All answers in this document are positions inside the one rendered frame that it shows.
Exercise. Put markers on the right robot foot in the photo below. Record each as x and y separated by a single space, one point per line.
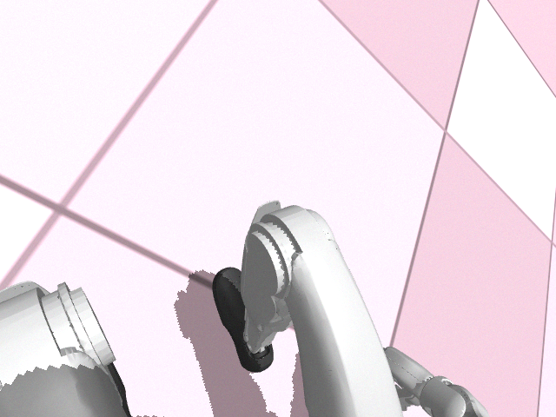
228 300

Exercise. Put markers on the right robot hand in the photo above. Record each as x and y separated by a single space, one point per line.
409 375

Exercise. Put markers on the left robot foot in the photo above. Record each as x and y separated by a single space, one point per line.
120 387

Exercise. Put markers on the right robot arm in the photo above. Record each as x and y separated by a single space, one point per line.
441 398

